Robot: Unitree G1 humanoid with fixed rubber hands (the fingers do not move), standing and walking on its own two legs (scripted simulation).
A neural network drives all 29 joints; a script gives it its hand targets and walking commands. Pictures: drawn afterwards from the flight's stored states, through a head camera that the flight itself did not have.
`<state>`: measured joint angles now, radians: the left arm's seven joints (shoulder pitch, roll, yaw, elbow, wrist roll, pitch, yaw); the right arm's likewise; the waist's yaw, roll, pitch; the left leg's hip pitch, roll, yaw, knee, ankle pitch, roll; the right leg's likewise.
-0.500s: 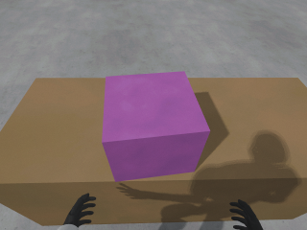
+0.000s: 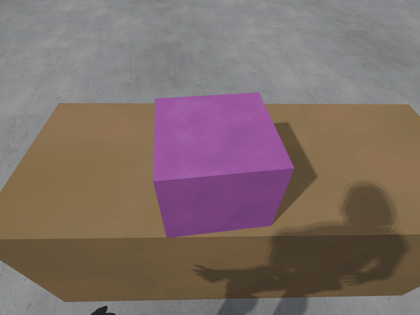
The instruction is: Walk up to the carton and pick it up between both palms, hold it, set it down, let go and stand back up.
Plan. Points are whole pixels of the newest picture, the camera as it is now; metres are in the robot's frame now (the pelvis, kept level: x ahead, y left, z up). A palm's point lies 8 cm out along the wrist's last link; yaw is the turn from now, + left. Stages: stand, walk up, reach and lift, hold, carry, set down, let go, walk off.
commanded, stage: stand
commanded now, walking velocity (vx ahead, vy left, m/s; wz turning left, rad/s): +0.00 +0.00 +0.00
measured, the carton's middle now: (214, 163) +0.49 +0.01 -0.04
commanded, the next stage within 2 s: none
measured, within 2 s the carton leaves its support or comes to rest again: neither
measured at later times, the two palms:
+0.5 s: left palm out of the picture +0.01 +0.27 -0.13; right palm out of the picture +0.03 -0.24 -0.12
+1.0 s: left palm out of the picture +0.04 +0.26 -0.13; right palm out of the picture +0.05 -0.24 -0.12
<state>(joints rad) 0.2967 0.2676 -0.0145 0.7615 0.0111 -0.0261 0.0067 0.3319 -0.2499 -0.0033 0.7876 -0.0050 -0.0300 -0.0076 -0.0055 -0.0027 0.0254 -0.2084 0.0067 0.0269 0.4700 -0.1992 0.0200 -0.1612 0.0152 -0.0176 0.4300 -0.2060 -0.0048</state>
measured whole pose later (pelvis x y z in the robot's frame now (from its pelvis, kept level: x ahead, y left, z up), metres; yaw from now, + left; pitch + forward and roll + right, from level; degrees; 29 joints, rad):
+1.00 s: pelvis +0.01 +0.01 +0.00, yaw +0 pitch -2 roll +0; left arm 0.35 0.25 -0.02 0.88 0.01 -0.02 0.03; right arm 0.34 -0.24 0.00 0.85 0.00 -0.01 -0.02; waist 0.00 -0.01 0.01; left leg -0.23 -0.02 0.04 0.48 -0.22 0.04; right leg -0.20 -0.01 0.01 0.47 -0.24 0.02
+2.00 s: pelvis +0.03 +0.02 +0.00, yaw -1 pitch -2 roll +0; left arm 0.32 0.22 -0.03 1.03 0.00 -0.01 0.05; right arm 0.34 -0.19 0.00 0.98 0.00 -0.01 -0.04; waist 0.00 -0.02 0.03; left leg -0.17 -0.03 0.05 0.42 -0.21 0.05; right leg -0.15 -0.02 0.03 0.41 -0.23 0.03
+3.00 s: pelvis +0.04 +0.01 +0.00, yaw -1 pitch -2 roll +0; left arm 0.32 0.19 -0.03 1.06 0.00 -0.01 0.06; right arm 0.32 -0.18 0.01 1.03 0.00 -0.02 -0.05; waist 0.00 -0.01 0.03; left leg -0.15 -0.03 0.04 0.40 -0.22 0.03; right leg -0.12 -0.02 0.02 0.40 -0.25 0.02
